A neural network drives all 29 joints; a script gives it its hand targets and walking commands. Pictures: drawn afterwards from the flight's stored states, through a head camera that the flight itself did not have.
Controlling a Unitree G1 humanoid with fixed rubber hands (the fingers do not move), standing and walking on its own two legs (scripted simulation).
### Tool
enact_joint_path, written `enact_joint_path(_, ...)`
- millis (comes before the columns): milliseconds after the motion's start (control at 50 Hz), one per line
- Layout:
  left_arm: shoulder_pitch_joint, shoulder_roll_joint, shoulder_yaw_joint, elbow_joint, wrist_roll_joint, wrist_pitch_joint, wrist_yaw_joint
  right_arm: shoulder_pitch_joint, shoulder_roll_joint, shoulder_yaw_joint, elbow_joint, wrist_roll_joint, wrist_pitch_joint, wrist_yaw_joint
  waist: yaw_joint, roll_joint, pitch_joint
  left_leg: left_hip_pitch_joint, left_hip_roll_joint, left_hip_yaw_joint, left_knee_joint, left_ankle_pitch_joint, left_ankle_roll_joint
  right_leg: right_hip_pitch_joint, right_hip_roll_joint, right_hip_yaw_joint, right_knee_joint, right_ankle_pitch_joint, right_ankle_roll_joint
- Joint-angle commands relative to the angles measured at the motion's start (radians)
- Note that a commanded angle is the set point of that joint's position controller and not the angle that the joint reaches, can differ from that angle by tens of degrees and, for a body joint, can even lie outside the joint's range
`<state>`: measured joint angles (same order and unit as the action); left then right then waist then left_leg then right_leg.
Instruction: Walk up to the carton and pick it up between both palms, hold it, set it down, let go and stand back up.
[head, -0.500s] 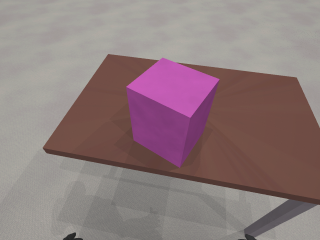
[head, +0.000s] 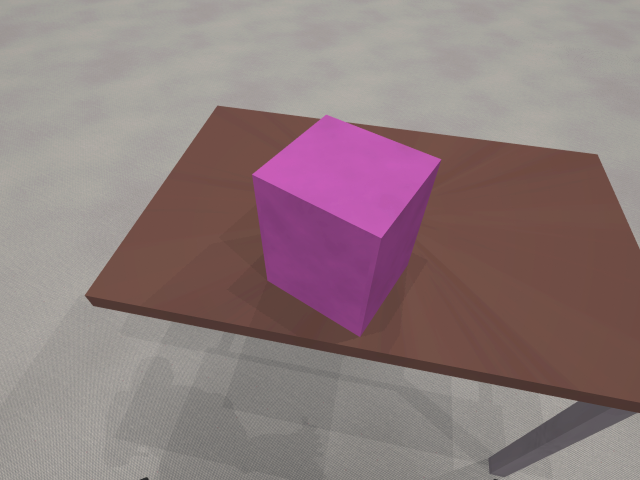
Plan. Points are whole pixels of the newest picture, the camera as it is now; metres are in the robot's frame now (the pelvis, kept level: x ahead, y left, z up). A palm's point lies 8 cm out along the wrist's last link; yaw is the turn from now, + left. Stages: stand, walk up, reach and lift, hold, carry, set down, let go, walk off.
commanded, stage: stand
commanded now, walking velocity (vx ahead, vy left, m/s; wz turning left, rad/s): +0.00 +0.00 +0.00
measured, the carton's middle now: (343, 227) +0.46 -0.02 +0.03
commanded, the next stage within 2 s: walk up in 0.56 s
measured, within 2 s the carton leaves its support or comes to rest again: neither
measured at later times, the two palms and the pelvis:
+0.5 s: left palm out of the picture +0.08 +0.25 -0.11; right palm out of the picture +0.09 -0.25 -0.11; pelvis +0.01 +0.00 +0.00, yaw +0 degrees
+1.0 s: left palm out of the picture +0.06 +0.31 -0.11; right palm out of the picture +0.09 -0.24 -0.12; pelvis -0.01 +0.03 -0.01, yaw -2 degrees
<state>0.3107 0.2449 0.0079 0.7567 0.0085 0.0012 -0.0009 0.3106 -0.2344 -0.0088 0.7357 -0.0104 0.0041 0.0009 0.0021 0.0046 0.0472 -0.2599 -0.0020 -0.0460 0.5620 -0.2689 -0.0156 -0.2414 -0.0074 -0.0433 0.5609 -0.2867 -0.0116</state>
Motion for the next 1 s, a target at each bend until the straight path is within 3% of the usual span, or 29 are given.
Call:
enact_joint_path(0, 0.007, 0.141, 0.04, -0.089, -0.005, -0.02, 0.008, 0.019, -0.15, -0.041, -0.076, -0.004, -0.024, -0.008, 0.002, -0.014, 0.011, -0.012, 0.069, -0.081, -0.111, 0.087, 0.037, -0.029, -0.092, 0.11, -0.161, 0.024, -0.024)
enact_joint_path(80, 0.017, 0.147, 0.043, -0.083, 0.002, -0.019, 0.009, 0.007, -0.145, -0.042, -0.074, 0.001, -0.028, -0.008, 0.004, 0.012, -0.034, -0.02, 0.071, -0.086, -0.124, 0.08, 0.038, 0.023, -0.094, 0.102, -0.13, 0.063, -0.028)
enact_joint_path(120, 0.017, 0.149, 0.038, -0.08, -0.002, -0.018, 0.01, 0.006, -0.141, -0.039, -0.071, 0.002, -0.025, -0.009, 0.006, -0.01, -0.029, -0.014, 0.07, -0.09, -0.125, 0.067, 0.039, 0.008, -0.091, 0.103, -0.137, 0.043, -0.028)
enact_joint_path(200, 0.009, 0.155, 0.037, -0.074, -0.004, -0.021, 0.011, 0.019, -0.139, -0.04, -0.063, 0.003, -0.026, -0.011, -0.008, 0.006, -0.025, -0.002, 0.071, -0.084, -0.123, 0.131, 0.042, 0.007, -0.097, 0.107, -0.134, 0.099, -0.03)
enact_joint_path(300, 0.012, 0.143, 0.038, -0.072, -0.003, -0.022, 0.012, 0.005, -0.146, -0.038, -0.058, 0.003, -0.026, -0.013, 0.001, 0.015, -0.037, 0.006, 0.077, -0.08, -0.106, 0.196, 0.042, 0.047, -0.096, 0.097, -0.128, 0.167, -0.023)
enact_joint_path(360, 0.006, 0.145, 0.038, -0.071, -0.003, -0.02, 0.012, -0.003, -0.149, -0.037, -0.056, 0.004, -0.025, -0.014, 0.004, 0.018, -0.054, 0.014, 0.072, -0.078, -0.114, 0.175, 0.04, 0.061, -0.095, 0.091, -0.128, 0.149, -0.025)
enact_joint_path(400, 0.005, 0.149, 0.038, -0.063, -0.005, -0.019, 0.014, 0.009, -0.139, -0.034, -0.061, 0.004, -0.024, -0.013, -0.002, -0.015, -0.056, 0.027, 0.073, -0.075, -0.108, 0.192, 0.036, 0.062, -0.103, 0.092, -0.132, 0.164, -0.027)
enact_joint_path(440, 0.006, 0.137, 0.038, -0.065, -0.003, -0.016, 0.013, -0.005, -0.145, -0.036, -0.051, 0.004, -0.02, -0.013, 0.006, 0.008, -0.014, 0.007, 0.072, -0.077, -0.116, 0.153, 0.037, 0.043, -0.098, 0.097, -0.144, 0.132, -0.026)
enact_joint_path(500, 0.007, 0.143, 0.038, -0.06, -0.007, -0.016, 0.014, -0.003, -0.144, -0.035, -0.049, 0.001, -0.018, -0.014, 0.004, -0.015, 0.014, 0.011, 0.066, -0.074, -0.121, 0.148, 0.032, 0.014, -0.094, 0.093, -0.16, 0.117, -0.021)
enact_joint_path(540, 0.007, 0.146, 0.041, -0.054, -0.002, -0.013, 0.015, 0.011, -0.143, -0.039, -0.04, 0.003, -0.019, -0.014, 0.003, 0.012, 0.001, -0.003, 0.066, -0.087, -0.137, 0.111, 0.035, 0.027, -0.096, 0.097, -0.155, 0.084, -0.023)
enact_joint_path(620, 0.005, 0.151, 0.039, -0.05, -0.005, -0.017, 0.015, 0.007, -0.138, -0.035, -0.03, 0.003, -0.023, -0.015, 0.001, -0.008, -0.015, 0.01, 0.065, -0.083, -0.13, 0.141, 0.033, 0.043, -0.096, 0.095, -0.168, 0.104, -0.021)
enact_joint_path(660, -0.001, 0.148, 0.036, -0.05, -0.007, -0.02, 0.016, -0.002, -0.138, -0.031, -0.033, 0.004, -0.025, -0.016, -0.001, 0.032, -0.033, 0.031, 0.06, -0.075, -0.125, 0.182, 0.029, 0.044, -0.1, 0.094, -0.154, 0.149, -0.023)
enact_joint_path(720, 0.004, 0.143, 0.03, -0.045, -0.013, -0.019, 0.017, 0.002, -0.142, -0.031, -0.032, 0.007, -0.028, -0.017, 0.002, 0.01, -0.036, 0.035, 0.075, -0.088, -0.125, 0.209, 0.034, 0.05, -0.097, 0.09, -0.146, 0.167, -0.024)
enact_joint_path(740, 0.04, 0.198, 0.063, -0.074, 0.009, -0.031, 0.036, -0.071, -0.217, -0.059, -0.048, -0.018, -0.004, -0.012, 0.026, 0.054, -0.001, 0.007, 0.059, -0.033, -0.009, 0.271, 0.042, 0.019, -0.156, 0.173, -0.139, 0.284, -0.049)
enact_joint_path(760, 0.067, 0.246, 0.078, -0.065, 0.013, -0.035, 0.047, -0.078, -0.204, -0.058, -0.063, -0.032, 0.011, -0.007, 0.025, 0.013, -0.026, -0.023, 0.044, -0.006, 0.07, 0.22, 0.029, 0.048, -0.222, 0.259, -0.159, 0.326, -0.094)
enact_joint_path(800, 0.052, 0.266, 0.091, -0.08, 0.019, -0.032, 0.058, -0.051, -0.154, -0.053, -0.072, -0.046, 0.034, -0.002, 0.011, -0.109, 0.002, -0.082, 0.029, 0.025, 0.186, -0.063, 0.007, 0.034, -0.345, 0.381, -0.2, 0.415, -0.201)
enact_joint_path(820, 0.057, 0.26, 0.095, -0.086, 0.026, -0.029, 0.061, -0.047, -0.14, -0.053, -0.072, -0.049, 0.044, -0.003, 0.017, -0.156, 0.0, -0.113, 0.035, 0.009, 0.274, -0.196, 0.006, 0.047, -0.382, 0.414, -0.202, 0.458, -0.248)
enact_joint_path(860, 0.081, 0.243, 0.1, -0.105, 0.039, -0.021, 0.066, -0.089, -0.143, -0.052, -0.092, -0.044, 0.056, 0.001, 0.048, -0.163, 0.009, -0.209, 0.055, -0.025, 0.429, -0.308, 0.004, 0.072, -0.405, 0.434, -0.187, 0.524, -0.297)
enact_joint_path(900, 0.065, 0.237, 0.101, -0.119, 0.046, -0.016, 0.068, -0.106, -0.144, -0.06, -0.106, -0.035, 0.062, 0.004, 0.041, -0.169, -0.015, -0.202, 0.07, -0.038, 0.421, -0.283, 0.0, 0.062, -0.345, 0.382, -0.159, 0.528, -0.263)
enact_joint_path(940, 0.014, 0.227, 0.094, -0.144, 0.044, -0.006, 0.063, -0.081, -0.123, -0.056, -0.109, -0.02, 0.058, 0.011, 0.019, -0.178, -0.022, -0.125, 0.065, 0.002, 0.275, -0.256, -0.004, 0.011, -0.262, 0.293, -0.129, 0.409, -0.196)
enact_joint_path(960, -0.018, 0.241, 0.096, -0.154, 0.043, -0.003, 0.056, -0.048, -0.114, -0.056, -0.102, -0.016, 0.052, 0.014, -0.005, -0.203, -0.039, -0.042, 0.059, 0.023, 0.143, -0.174, 0.005, -0.019, -0.226, 0.265, -0.076, 0.405, -0.168)
enact_joint_path(980, -0.033, 0.234, 0.092, -0.163, 0.033, 0.001, 0.049, -0.02, -0.132, -0.063, -0.095, -0.017, 0.045, 0.016, -0.026, -0.177, -0.058, 0.052, 0.031, 0.065, 0.029, -0.059, 0.017, -0.069, -0.194, 0.224, -0.026, 0.386, -0.136)
